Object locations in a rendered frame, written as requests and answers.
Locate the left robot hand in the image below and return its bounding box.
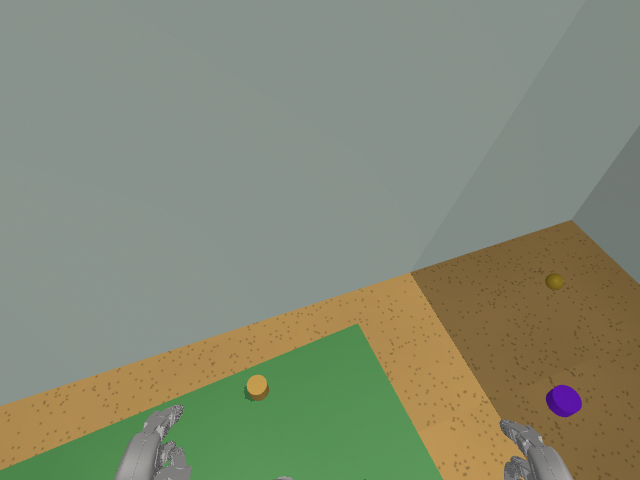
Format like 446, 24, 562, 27
114, 404, 192, 480

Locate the right robot hand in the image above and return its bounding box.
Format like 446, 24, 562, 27
500, 419, 573, 480

